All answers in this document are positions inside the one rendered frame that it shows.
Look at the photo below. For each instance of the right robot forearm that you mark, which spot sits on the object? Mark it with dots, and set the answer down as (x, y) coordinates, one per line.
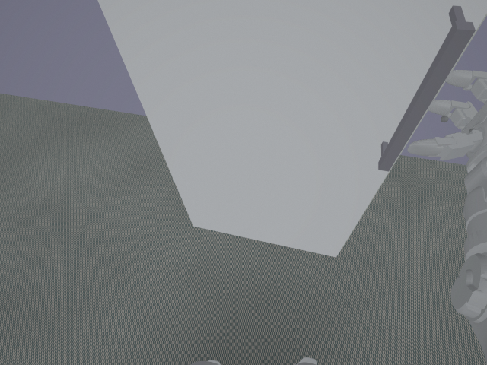
(475, 207)

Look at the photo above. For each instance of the handle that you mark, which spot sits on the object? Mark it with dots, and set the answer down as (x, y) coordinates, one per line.
(450, 51)

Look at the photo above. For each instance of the right robot hand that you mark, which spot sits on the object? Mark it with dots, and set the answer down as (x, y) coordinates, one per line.
(464, 117)

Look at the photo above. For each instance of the right robot upper arm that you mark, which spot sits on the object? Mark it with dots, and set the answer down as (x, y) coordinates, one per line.
(469, 295)

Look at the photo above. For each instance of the fridge door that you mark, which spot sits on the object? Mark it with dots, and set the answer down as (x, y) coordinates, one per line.
(270, 114)

